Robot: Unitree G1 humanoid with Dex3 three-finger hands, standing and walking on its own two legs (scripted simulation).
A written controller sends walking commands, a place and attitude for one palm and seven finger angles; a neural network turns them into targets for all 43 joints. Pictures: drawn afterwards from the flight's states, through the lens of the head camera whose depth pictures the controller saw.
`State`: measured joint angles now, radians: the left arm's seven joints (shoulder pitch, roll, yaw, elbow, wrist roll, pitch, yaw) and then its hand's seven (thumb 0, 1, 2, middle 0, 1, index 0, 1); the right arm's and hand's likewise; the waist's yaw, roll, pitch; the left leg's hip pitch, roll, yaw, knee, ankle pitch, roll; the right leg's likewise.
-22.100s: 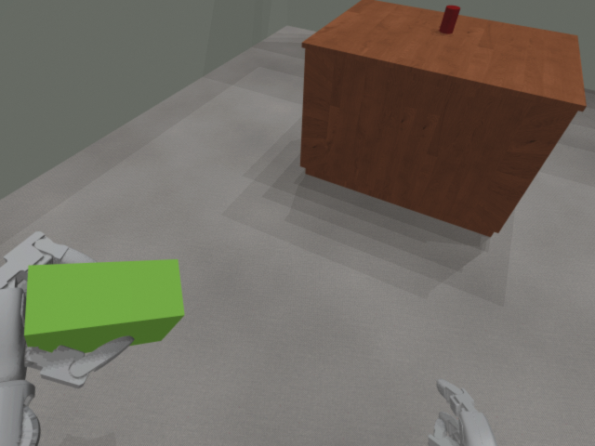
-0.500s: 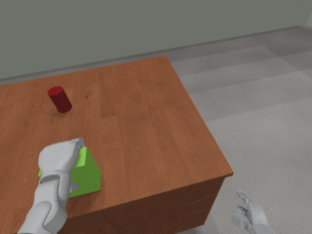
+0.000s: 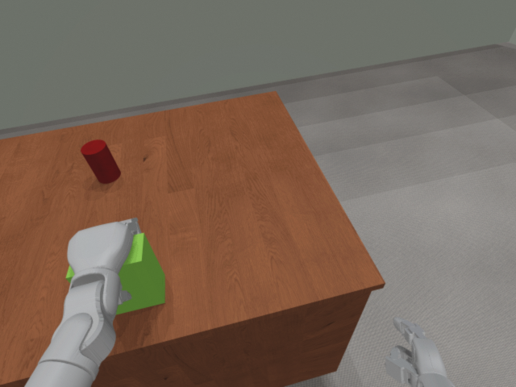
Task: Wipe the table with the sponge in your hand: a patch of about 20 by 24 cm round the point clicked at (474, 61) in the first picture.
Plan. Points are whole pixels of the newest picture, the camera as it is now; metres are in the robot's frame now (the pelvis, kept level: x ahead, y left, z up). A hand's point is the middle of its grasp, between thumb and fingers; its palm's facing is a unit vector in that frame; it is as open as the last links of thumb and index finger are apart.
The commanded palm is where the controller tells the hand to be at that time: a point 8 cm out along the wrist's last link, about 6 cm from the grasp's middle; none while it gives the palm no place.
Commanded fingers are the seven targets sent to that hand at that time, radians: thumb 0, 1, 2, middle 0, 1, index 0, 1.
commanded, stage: wipe forward along the first lane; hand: left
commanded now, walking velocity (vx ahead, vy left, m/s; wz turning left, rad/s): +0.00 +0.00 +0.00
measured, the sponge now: (126, 283) +0.26 +0.28 -0.01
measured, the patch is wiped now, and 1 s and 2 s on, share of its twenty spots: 0.15 0.45 0.50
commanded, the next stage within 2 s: slide across to the middle lane in 1.36 s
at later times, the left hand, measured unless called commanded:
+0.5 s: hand (117, 238) +0.32 +0.31 +0.04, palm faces -0.08 -0.01 -1.00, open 10.1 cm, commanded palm +0.31 +0.31 +0.07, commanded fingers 0.00 0.10 1.30 -1.20 -1.60 -1.20 -1.60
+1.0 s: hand (117, 214) +0.37 +0.34 +0.04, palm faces -0.11 +0.01 -0.99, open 10.1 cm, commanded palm +0.36 +0.33 +0.07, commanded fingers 0.00 0.10 1.30 -1.20 -1.60 -1.20 -1.60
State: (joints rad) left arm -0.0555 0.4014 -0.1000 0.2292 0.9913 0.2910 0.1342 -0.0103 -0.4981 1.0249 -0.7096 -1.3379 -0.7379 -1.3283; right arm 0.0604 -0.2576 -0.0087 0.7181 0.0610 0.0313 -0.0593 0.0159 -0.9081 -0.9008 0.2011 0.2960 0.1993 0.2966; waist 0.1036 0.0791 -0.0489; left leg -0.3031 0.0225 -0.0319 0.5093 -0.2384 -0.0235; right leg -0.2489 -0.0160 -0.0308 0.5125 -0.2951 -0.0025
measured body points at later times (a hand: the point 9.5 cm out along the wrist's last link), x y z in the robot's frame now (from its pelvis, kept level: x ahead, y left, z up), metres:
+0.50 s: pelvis -0.01 +0.00 -0.01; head +0.01 -0.02 +0.44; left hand +0.32 +0.31 +0.09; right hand +0.14 -0.26 -0.13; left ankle +0.02 +0.14 -0.74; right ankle -0.02 -0.12 -0.74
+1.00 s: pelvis -0.01 +0.01 -0.01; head +0.03 +0.00 +0.44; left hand +0.38 +0.33 +0.09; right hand +0.11 -0.25 -0.14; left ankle +0.02 +0.14 -0.74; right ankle -0.02 -0.12 -0.74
